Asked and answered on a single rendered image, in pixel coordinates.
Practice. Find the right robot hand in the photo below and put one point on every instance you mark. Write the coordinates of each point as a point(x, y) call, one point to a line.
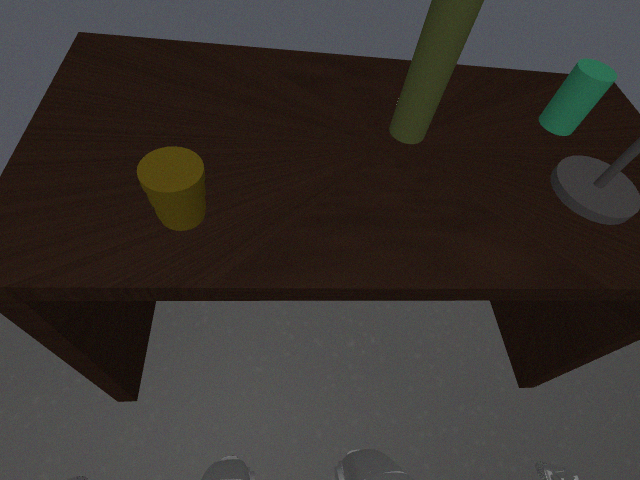
point(549, 471)

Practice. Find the desk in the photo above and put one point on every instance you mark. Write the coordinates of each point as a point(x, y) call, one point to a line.
point(308, 198)

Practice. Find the desk lamp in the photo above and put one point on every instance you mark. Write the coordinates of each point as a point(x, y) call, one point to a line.
point(597, 190)

